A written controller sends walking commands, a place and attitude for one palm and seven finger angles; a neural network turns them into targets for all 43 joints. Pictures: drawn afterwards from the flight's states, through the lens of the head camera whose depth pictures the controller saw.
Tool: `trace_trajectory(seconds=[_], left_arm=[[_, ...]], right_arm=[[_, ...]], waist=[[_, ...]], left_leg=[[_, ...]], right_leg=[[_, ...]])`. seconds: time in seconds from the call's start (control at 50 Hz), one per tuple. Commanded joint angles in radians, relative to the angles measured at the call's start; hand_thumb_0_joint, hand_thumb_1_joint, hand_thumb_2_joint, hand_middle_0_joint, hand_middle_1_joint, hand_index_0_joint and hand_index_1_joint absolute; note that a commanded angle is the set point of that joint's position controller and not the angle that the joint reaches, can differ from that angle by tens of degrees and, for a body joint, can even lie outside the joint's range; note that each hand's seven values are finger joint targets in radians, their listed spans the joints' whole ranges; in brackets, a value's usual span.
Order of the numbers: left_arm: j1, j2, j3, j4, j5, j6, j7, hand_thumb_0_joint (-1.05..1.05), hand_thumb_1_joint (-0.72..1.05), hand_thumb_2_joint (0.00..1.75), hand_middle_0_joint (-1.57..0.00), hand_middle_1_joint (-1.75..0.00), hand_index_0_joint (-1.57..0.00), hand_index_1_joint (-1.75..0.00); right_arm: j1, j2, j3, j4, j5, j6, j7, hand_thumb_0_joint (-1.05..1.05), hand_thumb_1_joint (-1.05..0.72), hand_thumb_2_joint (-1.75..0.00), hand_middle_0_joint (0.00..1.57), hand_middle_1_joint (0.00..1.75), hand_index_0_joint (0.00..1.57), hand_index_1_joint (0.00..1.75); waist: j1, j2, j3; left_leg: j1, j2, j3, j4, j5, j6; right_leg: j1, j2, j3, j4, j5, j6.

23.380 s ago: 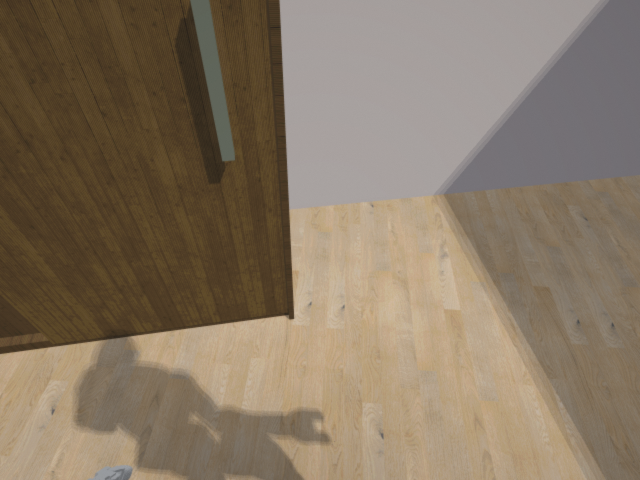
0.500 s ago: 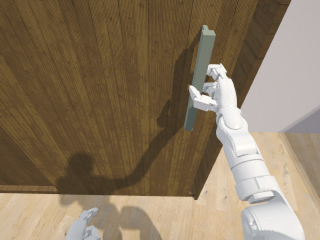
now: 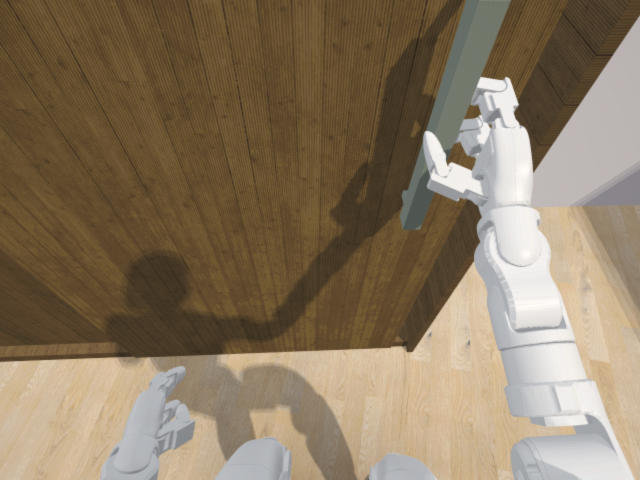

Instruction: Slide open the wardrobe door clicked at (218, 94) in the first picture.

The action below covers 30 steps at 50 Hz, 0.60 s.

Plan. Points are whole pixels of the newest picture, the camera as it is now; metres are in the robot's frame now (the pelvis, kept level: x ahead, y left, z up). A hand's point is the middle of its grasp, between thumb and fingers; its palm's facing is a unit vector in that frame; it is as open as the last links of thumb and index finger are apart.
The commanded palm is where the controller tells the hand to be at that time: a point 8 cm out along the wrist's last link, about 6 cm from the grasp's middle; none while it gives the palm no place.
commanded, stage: step sideways, sliding the door along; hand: right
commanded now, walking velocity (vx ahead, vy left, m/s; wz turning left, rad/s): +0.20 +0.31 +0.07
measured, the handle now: (434, 129) +0.46 -0.13 +0.17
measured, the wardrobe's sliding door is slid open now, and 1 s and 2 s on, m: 0.06 0.31 0.54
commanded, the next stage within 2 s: none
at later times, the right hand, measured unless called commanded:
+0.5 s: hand (349, 166) +0.40 -0.03 +0.17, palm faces +0.28 +0.96 -0.04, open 8.0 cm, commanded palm +0.37 +0.00 +0.18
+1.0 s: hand (187, 163) +0.40 +0.14 +0.17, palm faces +0.19 +0.98 -0.02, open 7.8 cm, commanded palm +0.38 +0.15 +0.17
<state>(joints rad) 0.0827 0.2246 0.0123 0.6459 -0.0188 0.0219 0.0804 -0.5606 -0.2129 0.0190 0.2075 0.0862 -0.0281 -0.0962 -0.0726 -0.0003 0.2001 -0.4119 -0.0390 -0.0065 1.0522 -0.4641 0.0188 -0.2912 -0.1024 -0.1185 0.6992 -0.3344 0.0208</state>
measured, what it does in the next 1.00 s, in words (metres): steps to the left: left foot, then right foot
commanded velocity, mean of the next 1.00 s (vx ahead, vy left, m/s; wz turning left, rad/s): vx -0.19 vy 0.28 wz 0.18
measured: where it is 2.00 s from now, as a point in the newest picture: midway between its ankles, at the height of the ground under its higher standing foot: outside the picture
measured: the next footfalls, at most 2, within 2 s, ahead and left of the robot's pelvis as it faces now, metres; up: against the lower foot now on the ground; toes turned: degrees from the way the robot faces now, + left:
left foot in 0.20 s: +0.09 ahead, +0.25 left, -0.01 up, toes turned +1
right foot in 0.32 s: +0.06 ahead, -0.06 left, +0.00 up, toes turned -12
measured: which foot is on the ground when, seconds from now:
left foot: up 0.00-0.18, down 0.20-0.32, up 0.34-0.52, down 0.54-0.72, up 0.74-0.94, down 0.96-1.00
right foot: down 0.00-0.22, up 0.24-0.30, down 0.32-0.56, up 0.58-0.68, down 0.70-0.96, up 0.98-1.00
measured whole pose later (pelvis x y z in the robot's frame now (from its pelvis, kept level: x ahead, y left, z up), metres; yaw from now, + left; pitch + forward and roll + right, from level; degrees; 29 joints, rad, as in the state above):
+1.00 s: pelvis +0.08 +0.28 +0.00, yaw -3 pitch -3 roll +2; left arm 0.00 0.15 -0.02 0.54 -0.04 -0.05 -0.01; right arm -0.21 -0.12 0.05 -0.26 0.06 -0.06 -0.18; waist -0.09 -0.06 0.25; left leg -0.34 0.00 0.02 0.65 -0.24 -0.02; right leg -0.24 -0.25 -0.03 0.75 -0.44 0.10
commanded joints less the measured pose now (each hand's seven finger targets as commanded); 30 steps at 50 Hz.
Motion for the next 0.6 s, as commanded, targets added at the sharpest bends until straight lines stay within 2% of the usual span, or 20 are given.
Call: trace_trajectory(seconds=[0.0, 0.06, 0.14, 0.18, 0.2, 0.22, 0.24, 0.26, 0.28, 0.3, 0.32, 0.34, 0.38, 0.44, 0.48, 0.5, 0.52, 0.54, 0.56, 0.58], left_arm=[[-0.099, 0.111, 0.029, -0.166, -0.004, -0.035, -0.014, 0.00, 0.90, 0.90, -0.20, -0.30, -0.20, -0.30], [-0.083, 0.110, 0.033, -0.200, -0.023, -0.043, -0.019, 0.00, 0.90, 0.90, -0.20, -0.30, -0.20, -0.30], [-0.099, 0.092, 0.015, -0.233, -0.041, -0.066, -0.027, 0.00, 0.90, 0.90, -0.20, -0.30, -0.20, -0.30], [-0.107, 0.043, 0.005, -0.222, -0.045, -0.072, -0.027, 0.00, 0.90, 0.90, -0.20, -0.30, -0.20, -0.30], [-0.125, 0.040, 0.008, -0.195, -0.031, -0.080, -0.018, 0.00, 0.90, 0.90, -0.20, -0.30, -0.20, -0.30], [-0.113, 0.044, 0.021, -0.181, -0.028, -0.080, -0.013, 0.00, 0.90, 0.90, -0.20, -0.30, -0.20, -0.30], [-0.121, 0.037, 0.019, -0.180, -0.023, -0.082, -0.011, 0.00, 0.90, 0.90, -0.20, -0.30, -0.20, -0.30], [-0.115, 0.029, 0.013, -0.176, -0.023, -0.082, -0.013, 0.00, 0.90, 0.90, -0.20, -0.30, -0.20, -0.30], [-0.098, 0.048, 0.023, -0.169, -0.024, -0.078, -0.014, 0.00, 0.90, 0.90, -0.20, -0.30, -0.20, -0.30], [-0.105, 0.110, 0.047, -0.188, -0.014, -0.069, -0.019, 0.00, 0.90, 0.90, -0.20, -0.30, -0.20, -0.30], [-0.112, 0.114, 0.054, -0.217, -0.009, -0.050, -0.057, 0.00, 0.90, 0.90, -0.20, -0.30, -0.20, -0.30], [-0.137, 0.111, 0.062, -0.237, -0.014, -0.052, -0.076, 0.00, 0.90, 0.90, -0.20, -0.30, -0.20, -0.30], [-0.131, 0.101, 0.063, -0.229, -0.018, -0.065, -0.092, 0.00, 0.90, 0.90, -0.20, -0.30, -0.20, -0.30], [-0.136, 0.093, 0.057, -0.261, -0.018, -0.079, -0.090, 0.00, 0.90, 0.90, -0.20, -0.30, -0.20, -0.30], [-0.139, 0.079, 0.046, -0.283, -0.033, -0.088, -0.081, 0.00, 0.90, 0.90, -0.20, -0.30, -0.20, -0.30], [-0.133, 0.069, 0.039, -0.284, -0.047, -0.096, -0.073, 0.00, 0.90, 0.90, -0.20, -0.30, -0.20, -0.30], [-0.141, 0.035, 0.029, -0.284, -0.051, -0.102, -0.068, 0.00, 0.90, 0.90, -0.20, -0.30, -0.20, -0.30], [-0.162, 0.007, 0.013, -0.275, -0.037, -0.119, -0.057, 0.00, 0.90, 0.90, -0.20, -0.30, -0.20, -0.30], [-0.131, 0.020, 0.032, -0.260, -0.031, -0.129, -0.048, 0.00, 0.90, 0.90, -0.20, -0.30, -0.20, -0.30], [-0.127, 0.012, 0.031, -0.251, -0.024, -0.137, -0.045, 0.00, 0.90, 0.90, -0.20, -0.30, -0.20, -0.30]], right_arm=[[-0.542, 0.051, 0.108, -0.444, -0.008, -0.116, 0.044, 0.00, -0.90, -0.90, 0.45, 1.40, 0.45, 1.40], [-0.496, 0.114, 0.174, -0.458, -0.004, -0.104, 0.048, 0.00, -0.90, -0.90, 0.45, 1.40, 0.45, 1.40], [-0.458, 0.164, 0.240, -0.518, -0.008, -0.088, 0.034, 0.00, -0.90, -0.90, 0.45, 1.40, 0.45, 1.40], [-0.436, 0.087, 0.203, -0.546, -0.029, -0.086, 0.010, 0.00, -0.90, -0.90, 0.45, 1.40, 0.45, 1.40], [-0.398, 0.057, 0.180, -0.518, -0.040, -0.079, -0.004, 0.00, -0.90, -0.90, 0.45, 1.40, 0.45, 1.40], [-0.386, 0.051, 0.174, -0.567, -0.039, -0.087, -0.001, 0.00, -0.90, -0.90, 0.45, 1.40, 0.45, 1.40], [-0.413, 0.085, 0.201, -0.609, -0.041, -0.102, 0.003, 0.00, -0.90, -0.90, 0.45, 1.40, 0.45, 1.40], [-0.434, 0.123, 0.230, -0.638, -0.034, -0.116, 0.003, 0.00, -0.90, -0.90, 0.45, 1.40, 0.45, 1.40], [-0.427, 0.149, 0.248, -0.650, -0.026, -0.127, 0.005, 0.00, -0.90, -0.90, 0.45, 1.40, 0.45, 1.40], [-0.398, 0.173, 0.265, -0.668, -0.010, -0.132, 0.014, 0.00, -0.90, -0.90, 0.45, 1.40, 0.45, 1.40], [-0.333, 0.221, 0.290, -0.591, -0.014, -0.121, 0.035, 0.00, -0.90, -0.90, 0.45, 1.40, 0.45, 1.40], [-0.384, 0.196, 0.272, -0.661, -0.029, -0.128, 0.038, 0.00, -0.90, -0.90, 0.45, 1.40, 0.45, 1.40], [-0.356, 0.171, 0.249, -0.663, -0.025, -0.133, 0.037, 0.00, -0.90, -0.90, 0.45, 1.40, 0.45, 1.40], [-0.274, 0.152, 0.242, -0.654, -0.025, -0.118, 0.033, 0.00, -0.90, -0.90, 0.45, 1.40, 0.45, 1.40], [-0.226, 0.131, 0.232, -0.680, -0.035, -0.114, 0.023, 0.00, -0.90, -0.90, 0.45, 1.40, 0.45, 1.40], [-0.205, 0.119, 0.231, -0.695, -0.048, -0.110, 0.015, 0.00, -0.90, -0.90, 0.45, 1.40, 0.45, 1.40], [-0.190, 0.084, 0.223, -0.726, -0.052, -0.118, 0.007, 0.00, -0.90, -0.90, 0.45, 1.40, 0.45, 1.40], [-0.169, 0.049, 0.199, -0.758, -0.050, -0.130, -0.004, 0.00, -0.90, -0.90, 0.45, 1.40, 0.45, 1.40], [-0.100, 0.041, 0.184, -0.786, -0.050, -0.140, -0.006, 0.00, -0.90, -0.90, 0.45, 1.40, 0.45, 1.40], [-0.107, 0.065, 0.203, -0.833, -0.049, -0.153, -0.004, 0.00, -0.90, -0.90, 0.45, 1.40, 0.45, 1.40]], waist=[[0.076, -0.154, -0.447], [0.089, -0.222, -0.516], [0.086, -0.196, -0.526], [0.075, 0.158, -0.550], [0.078, 0.240, -0.525], [0.062, 0.338, -0.528], [0.067, 0.323, -0.534], [0.089, 0.276, -0.550], [0.113, 0.149, -0.582], [0.116, -0.162, -0.597], [0.085, -0.207, -0.612], [0.089, -0.237, -0.529], [0.085, -0.278, -0.475], [0.081, -0.288, -0.485], [0.073, -0.186, -0.496], [0.077, -0.094, -0.504], [0.079, 0.100, -0.526], [0.067, 0.205, -0.520], [0.042, 0.318, -0.564], [0.041, 0.338, -0.574]], left_leg=[[-0.153, 0.123, -0.076, -0.001, 0.013, -0.025], [0.049, 0.088, 0.034, -0.264, 0.057, -0.025], [0.245, 0.044, 0.100, -0.507, 0.247, -0.022], [0.441, 0.223, -0.075, -0.598, 0.852, 0.058], [0.464, 0.283, -0.141, -0.558, 1.110, 0.098], [0.515, 0.275, -0.135, -0.504, 1.196, 0.111], [0.532, 0.279, -0.121, -0.459, 1.239, 0.121], [0.512, 0.266, -0.080, -0.396, 1.229, 0.108], [0.330, 0.215, -0.006, -0.274, 1.077, 0.047], [-0.021, 0.079, 0.058, -0.090, 0.476, -0.051], [-0.101, 0.060, -0.035, 0.078, -0.085, -0.040], [-0.173, 0.088, -0.073, 0.129, -0.093, -0.034], [-0.193, 0.118, -0.066, 0.020, -0.035, -0.024], [0.050, 0.083, 0.000, -0.256, 0.082, -0.022], [0.240, 0.046, 0.044, -0.467, 0.288, -0.024], [0.296, 0.060, 0.041, -0.560, 0.541, -0.023], [0.387, 0.182, -0.069, -0.589, 0.946, 0.019], [0.425, 0.276, -0.182, -0.549, 1.289, 0.076], [0.500, 0.291, -0.249, -0.497, 1.436, 0.118], [0.566, 0.308, -0.272, -0.465, 1.498, 0.141]], right_leg=[[0.378, -0.371, 0.335, -0.250, 0.581, -0.208], [0.353, -0.286, 0.152, -0.210, 0.623, -0.146], [0.274, -0.201, 0.101, -0.063, 0.549, -0.077], [0.039, -0.030, 0.020, 0.178, 0.276, -0.004], [-0.064, 0.047, 0.026, 0.229, -0.051, 0.016], [-0.108, 0.055, 0.033, 0.276, -0.146, 0.009], [-0.109, 0.049, 0.031, 0.215, -0.153, 0.000], [-0.036, 0.025, 0.034, 0.050, -0.050, -0.008], [0.218, -0.045, 0.076, -0.110, 0.321, -0.043], [0.537, -0.279, 0.332, -0.182, 0.930, -0.145], [0.564, -0.408, 0.418, -0.195, 1.127, -0.212], [0.505, -0.424, 0.377, -0.175, 1.025, -0.236], [0.492, -0.361, 0.242, -0.156, 0.918, -0.193], [0.387, -0.304, 0.109, -0.140, 0.825, -0.107], [0.294, -0.237, 0.079, -0.040, 0.663, -0.053], [0.262, -0.151, 0.032, 0.029, 0.552, -0.029], [0.128, -0.059, 0.002, 0.154, 0.321, -0.021], [-0.004, 0.037, 0.009, 0.234, -0.092, 0.007], [-0.070, 0.075, 0.049, 0.328, -0.257, 0.022], [-0.123, 0.068, 0.075, 0.338, -0.306, 0.015]])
